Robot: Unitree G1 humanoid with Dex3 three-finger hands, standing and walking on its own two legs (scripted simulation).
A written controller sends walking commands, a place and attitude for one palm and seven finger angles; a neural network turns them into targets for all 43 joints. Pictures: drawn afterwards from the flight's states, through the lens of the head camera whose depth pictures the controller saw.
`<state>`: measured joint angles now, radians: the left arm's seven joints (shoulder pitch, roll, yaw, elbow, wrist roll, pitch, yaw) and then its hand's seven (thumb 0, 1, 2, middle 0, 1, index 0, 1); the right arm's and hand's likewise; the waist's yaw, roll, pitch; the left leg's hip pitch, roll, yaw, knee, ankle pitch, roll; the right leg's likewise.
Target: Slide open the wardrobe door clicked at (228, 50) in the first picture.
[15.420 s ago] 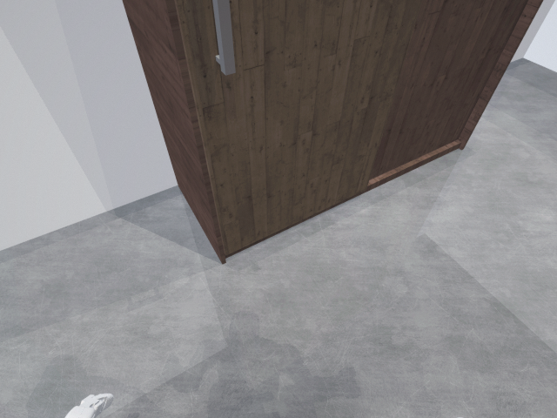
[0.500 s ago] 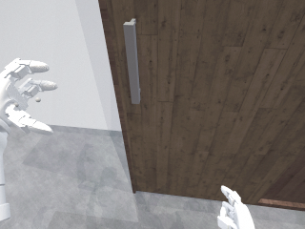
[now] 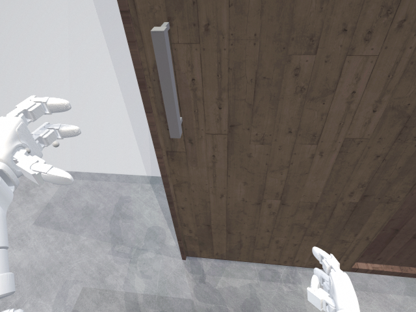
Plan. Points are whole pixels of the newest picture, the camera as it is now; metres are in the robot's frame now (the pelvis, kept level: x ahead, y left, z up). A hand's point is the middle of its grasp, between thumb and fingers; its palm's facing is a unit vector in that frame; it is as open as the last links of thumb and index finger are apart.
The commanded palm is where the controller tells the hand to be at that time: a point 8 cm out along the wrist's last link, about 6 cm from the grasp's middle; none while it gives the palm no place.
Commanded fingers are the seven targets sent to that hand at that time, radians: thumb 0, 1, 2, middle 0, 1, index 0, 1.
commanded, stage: move the hooked fingers beside the handle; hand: left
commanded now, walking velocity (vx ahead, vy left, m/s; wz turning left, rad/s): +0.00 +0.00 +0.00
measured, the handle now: (171, 85) +0.53 +0.16 +0.21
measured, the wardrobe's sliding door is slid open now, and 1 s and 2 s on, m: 0.00 0.00 0.00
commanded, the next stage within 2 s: none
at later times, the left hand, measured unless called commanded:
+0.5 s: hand (82, 128) +0.32 +0.26 +0.24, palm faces +0.05 -1.00 -0.06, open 14.0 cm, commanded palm +0.29 +0.30 +0.23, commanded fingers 0.00 -0.50 0.30 -0.30 -1.20 -0.30 -1.20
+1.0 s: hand (103, 114) +0.38 +0.25 +0.22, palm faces +0.09 -0.99 -0.05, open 14.0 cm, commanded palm +0.36 +0.29 +0.23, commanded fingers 0.00 -0.50 0.30 -0.30 -1.20 -0.30 -1.20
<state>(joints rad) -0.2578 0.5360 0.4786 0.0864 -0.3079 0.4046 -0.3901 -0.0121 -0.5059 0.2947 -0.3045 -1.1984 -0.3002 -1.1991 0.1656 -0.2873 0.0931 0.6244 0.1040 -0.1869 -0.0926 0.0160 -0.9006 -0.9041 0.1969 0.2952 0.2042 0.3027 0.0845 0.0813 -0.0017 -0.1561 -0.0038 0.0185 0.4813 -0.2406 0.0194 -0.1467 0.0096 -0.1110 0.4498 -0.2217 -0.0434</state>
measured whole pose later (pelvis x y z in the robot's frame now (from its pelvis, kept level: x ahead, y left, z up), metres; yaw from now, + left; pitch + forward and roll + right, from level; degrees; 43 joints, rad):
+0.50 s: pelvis +0.01 +0.01 +0.00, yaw +0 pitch -4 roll +0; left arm -0.33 0.48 0.42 0.11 -0.31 0.33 -0.38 -0.01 -0.51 0.29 -0.31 -1.20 -0.30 -1.20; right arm 0.17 -0.26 0.10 0.63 0.09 -0.18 -0.09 0.02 -0.90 -0.90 0.20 0.30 0.20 0.30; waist 0.07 0.06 -0.01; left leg -0.15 -0.01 0.03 0.47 -0.25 0.03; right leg -0.15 0.00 -0.10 0.46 -0.24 -0.04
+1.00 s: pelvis +0.01 +0.01 +0.00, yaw -1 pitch -2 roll +0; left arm -0.51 0.47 0.36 0.32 -0.24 0.35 -0.28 -0.01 -0.50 0.29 -0.31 -1.20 -0.30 -1.20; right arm 0.19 -0.26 0.09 0.63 0.09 -0.14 -0.10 0.02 -0.90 -0.90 0.20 0.30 0.21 0.30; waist 0.04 0.05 -0.01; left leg -0.16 -0.02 0.04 0.44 -0.23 0.03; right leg -0.17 0.00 -0.09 0.42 -0.22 -0.03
